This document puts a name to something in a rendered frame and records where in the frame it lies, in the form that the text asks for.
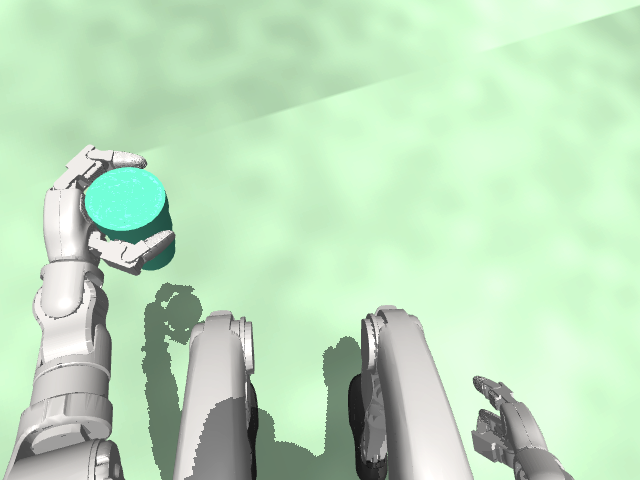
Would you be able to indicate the right robot arm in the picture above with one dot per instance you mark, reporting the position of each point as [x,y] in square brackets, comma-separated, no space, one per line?
[538,464]

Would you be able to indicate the cup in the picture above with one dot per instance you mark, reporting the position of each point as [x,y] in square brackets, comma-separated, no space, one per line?
[131,204]

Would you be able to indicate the right robot hand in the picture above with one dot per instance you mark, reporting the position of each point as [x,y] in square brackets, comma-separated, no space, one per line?
[499,438]

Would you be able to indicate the left robot hand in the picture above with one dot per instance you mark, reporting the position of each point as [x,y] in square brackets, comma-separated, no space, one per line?
[70,233]

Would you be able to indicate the right robot foot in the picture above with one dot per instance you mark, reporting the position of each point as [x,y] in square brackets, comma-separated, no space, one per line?
[366,470]

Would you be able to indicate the left robot arm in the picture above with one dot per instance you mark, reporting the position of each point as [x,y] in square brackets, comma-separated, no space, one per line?
[62,434]

